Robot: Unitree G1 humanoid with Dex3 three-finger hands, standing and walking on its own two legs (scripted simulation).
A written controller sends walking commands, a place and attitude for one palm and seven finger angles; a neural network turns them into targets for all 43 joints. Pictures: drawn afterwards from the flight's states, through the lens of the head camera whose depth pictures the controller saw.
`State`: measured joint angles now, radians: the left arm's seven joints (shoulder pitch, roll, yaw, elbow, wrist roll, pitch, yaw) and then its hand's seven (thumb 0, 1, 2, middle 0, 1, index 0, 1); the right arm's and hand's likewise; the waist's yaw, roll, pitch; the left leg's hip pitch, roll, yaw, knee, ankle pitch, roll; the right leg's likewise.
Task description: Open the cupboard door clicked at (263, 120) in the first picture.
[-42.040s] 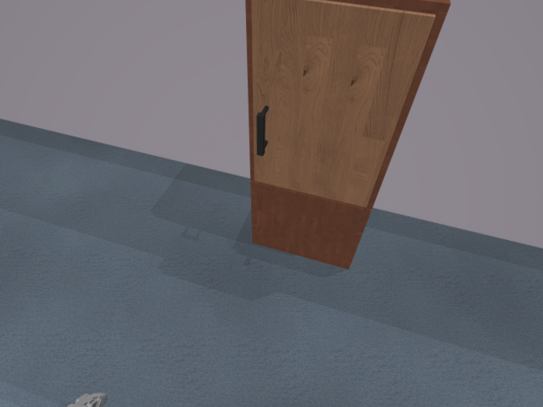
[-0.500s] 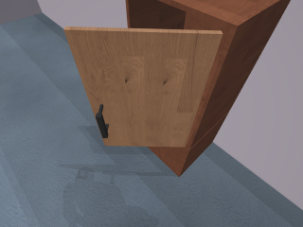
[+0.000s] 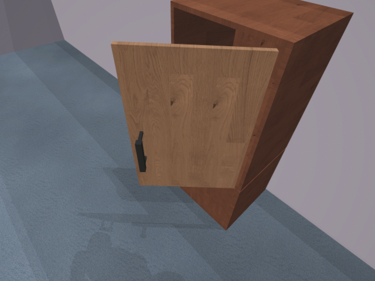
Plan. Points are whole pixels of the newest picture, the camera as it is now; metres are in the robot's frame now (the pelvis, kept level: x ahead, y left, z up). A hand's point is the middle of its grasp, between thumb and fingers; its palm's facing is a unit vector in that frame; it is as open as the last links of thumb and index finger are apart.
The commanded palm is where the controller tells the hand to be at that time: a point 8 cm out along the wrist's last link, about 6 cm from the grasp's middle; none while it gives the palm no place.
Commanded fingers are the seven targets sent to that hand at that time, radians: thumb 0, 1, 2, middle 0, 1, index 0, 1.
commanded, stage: come to a stop and stand still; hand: left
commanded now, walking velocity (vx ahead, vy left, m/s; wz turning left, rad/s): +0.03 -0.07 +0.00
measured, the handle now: (142, 152) +0.53 +0.18 -0.09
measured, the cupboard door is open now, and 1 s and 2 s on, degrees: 46 46 46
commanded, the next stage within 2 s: look again from close up in 0.64 s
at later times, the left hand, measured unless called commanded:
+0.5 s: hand out of the picture +0.03 +0.15 -0.17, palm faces +0.02 -0.99 -0.14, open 7.3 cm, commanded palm none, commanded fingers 0.00 0.90 0.90 -0.20 -0.30 -0.20 -0.30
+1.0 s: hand out of the picture +0.04 +0.18 -0.17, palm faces +0.01 -0.99 -0.17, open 7.4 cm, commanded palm none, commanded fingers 0.00 0.90 0.90 -0.20 -0.30 -0.20 -0.30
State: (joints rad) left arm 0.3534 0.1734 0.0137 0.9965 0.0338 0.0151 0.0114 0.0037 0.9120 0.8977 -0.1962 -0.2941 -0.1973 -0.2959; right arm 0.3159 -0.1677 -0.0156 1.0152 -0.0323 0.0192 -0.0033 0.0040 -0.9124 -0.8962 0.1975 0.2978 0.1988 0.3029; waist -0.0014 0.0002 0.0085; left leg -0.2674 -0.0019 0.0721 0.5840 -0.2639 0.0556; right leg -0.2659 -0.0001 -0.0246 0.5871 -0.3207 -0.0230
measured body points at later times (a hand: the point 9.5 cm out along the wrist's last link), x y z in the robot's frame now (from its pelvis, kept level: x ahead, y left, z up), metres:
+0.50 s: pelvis +0.04 +0.00 +0.01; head +0.04 +0.02 +0.46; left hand +0.03 +0.21 -0.16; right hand +0.04 -0.22 -0.14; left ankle +0.04 +0.08 -0.73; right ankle +0.04 -0.12 -0.73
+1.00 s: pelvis +0.04 +0.01 +0.01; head +0.04 +0.02 +0.46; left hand +0.04 +0.23 -0.15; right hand +0.05 -0.22 -0.14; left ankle +0.04 +0.09 -0.73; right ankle +0.04 -0.12 -0.73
